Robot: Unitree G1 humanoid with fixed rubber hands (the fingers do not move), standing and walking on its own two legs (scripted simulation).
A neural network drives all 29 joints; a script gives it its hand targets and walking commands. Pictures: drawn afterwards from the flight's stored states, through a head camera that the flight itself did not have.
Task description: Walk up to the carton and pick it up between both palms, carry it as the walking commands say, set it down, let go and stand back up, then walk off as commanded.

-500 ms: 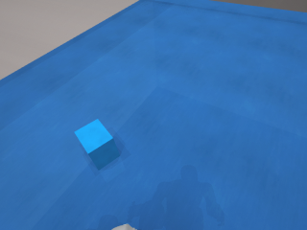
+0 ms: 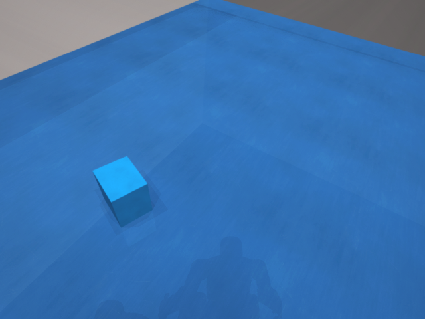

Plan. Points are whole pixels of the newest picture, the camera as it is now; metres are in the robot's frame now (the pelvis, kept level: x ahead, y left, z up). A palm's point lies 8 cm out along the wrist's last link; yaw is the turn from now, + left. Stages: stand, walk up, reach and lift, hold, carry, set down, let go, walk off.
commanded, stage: walk off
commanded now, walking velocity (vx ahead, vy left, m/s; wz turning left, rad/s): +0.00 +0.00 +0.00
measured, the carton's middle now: (124, 191) +0.82 +0.44 -0.66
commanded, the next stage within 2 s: none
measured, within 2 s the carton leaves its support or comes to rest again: neither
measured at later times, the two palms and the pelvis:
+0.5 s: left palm out of the picture +0.02 +0.23 -0.14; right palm out of the picture -0.07 -0.29 -0.14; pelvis -0.03 -0.03 -0.01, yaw -1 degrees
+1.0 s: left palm out of the picture -0.02 +0.10 -0.17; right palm out of the picture +0.01 -0.38 -0.13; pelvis -0.04 -0.14 -0.01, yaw +2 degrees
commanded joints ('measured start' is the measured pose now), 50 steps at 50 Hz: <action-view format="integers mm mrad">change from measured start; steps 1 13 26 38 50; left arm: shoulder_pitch -15 -23 102 -54 -71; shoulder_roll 92 111 158 85 136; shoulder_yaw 14 42 57 11 50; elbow -15 6 34 -58 -74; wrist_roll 6 6 20 37 24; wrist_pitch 2 37 34 19 53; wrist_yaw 11 11 -13 4 -31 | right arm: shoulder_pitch -1 134 121 26 21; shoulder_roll -166 -165 -215 -53 -156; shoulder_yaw -24 -37 -93 -39 -48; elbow -50 6 43 3 -12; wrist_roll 5 -27 -8 -3 -13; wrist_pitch -10 -17 10 43 5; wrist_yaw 3 -20 -7 -31 -28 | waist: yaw -25 -87 -22 -15 -37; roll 68 256 45 -81 223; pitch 0 88 -74 16 91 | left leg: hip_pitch -10 -50 -106 -310 24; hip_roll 104 379 165 28 366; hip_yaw -79 -335 -61 47 -131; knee -85 -190 240 463 -80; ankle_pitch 341 242 480 -194 758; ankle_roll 49 205 79 47 212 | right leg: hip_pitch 25 -230 138 -7 -474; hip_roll -105 -56 -68 -238 -18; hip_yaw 73 2 -72 117 90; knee -69 405 -127 -84 767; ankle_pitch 245 -227 189 344 -177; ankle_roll -4 46 63 -192 66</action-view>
